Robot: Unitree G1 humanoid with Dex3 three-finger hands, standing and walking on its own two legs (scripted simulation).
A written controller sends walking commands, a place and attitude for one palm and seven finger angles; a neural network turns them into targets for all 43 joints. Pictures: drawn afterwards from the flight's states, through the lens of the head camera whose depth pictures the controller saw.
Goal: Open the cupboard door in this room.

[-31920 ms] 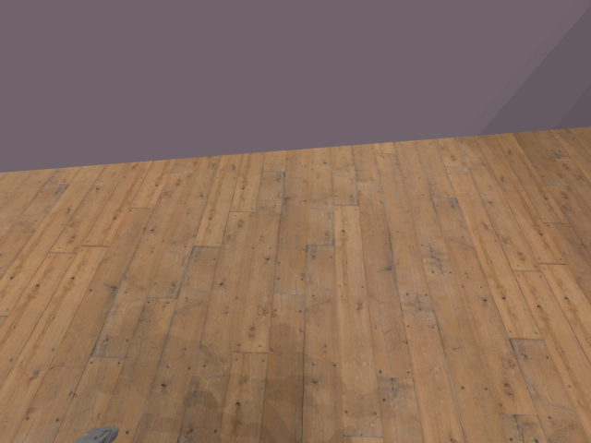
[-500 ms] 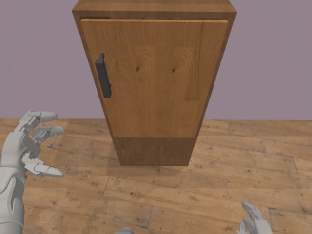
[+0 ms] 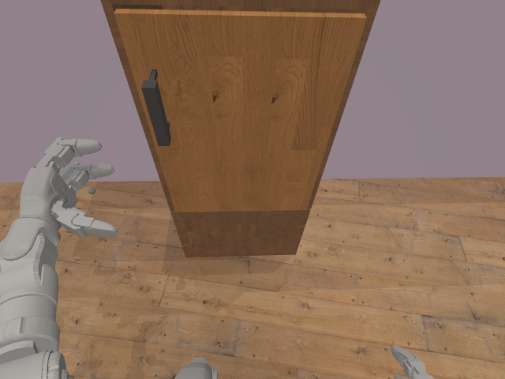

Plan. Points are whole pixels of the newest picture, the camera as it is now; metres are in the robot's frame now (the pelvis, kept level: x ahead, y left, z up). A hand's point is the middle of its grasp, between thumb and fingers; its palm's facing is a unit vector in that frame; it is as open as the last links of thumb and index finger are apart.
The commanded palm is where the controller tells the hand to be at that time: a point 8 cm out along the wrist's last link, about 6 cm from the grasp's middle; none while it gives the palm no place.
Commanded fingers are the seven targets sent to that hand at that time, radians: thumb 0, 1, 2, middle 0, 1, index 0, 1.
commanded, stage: move the hooked fingers beside the handle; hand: left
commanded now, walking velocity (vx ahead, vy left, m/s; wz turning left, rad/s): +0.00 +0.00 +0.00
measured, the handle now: (159, 108) +0.59 +0.21 +0.07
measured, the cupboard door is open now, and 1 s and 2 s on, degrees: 0 0 0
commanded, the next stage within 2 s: slide the fingers in behind the handle in 1.92 s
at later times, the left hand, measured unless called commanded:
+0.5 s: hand (111, 155) +0.45 +0.26 +0.09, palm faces +0.06 -1.00 +0.01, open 14.0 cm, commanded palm +0.42 +0.31 +0.08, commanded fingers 0.00 -0.50 0.30 -0.30 -1.20 -0.30 -1.20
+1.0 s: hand (123, 129) +0.51 +0.26 +0.09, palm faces +0.06 -1.00 +0.00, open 14.0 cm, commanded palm +0.50 +0.30 +0.08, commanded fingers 0.00 -0.50 0.30 -0.30 -1.20 -0.30 -1.20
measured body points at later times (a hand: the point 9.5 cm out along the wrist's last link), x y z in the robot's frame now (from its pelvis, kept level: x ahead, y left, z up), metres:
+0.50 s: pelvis +0.00 +0.00 -0.01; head +0.08 +0.02 +0.43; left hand +0.44 +0.31 +0.09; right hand +0.05 -0.27 -0.12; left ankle +0.06 +0.13 -0.70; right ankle -0.01 -0.13 -0.70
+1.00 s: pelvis +0.00 +0.01 -0.02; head +0.12 +0.04 +0.41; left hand +0.50 +0.31 +0.09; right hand +0.01 -0.27 -0.12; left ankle +0.06 +0.13 -0.70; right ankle -0.01 -0.13 -0.70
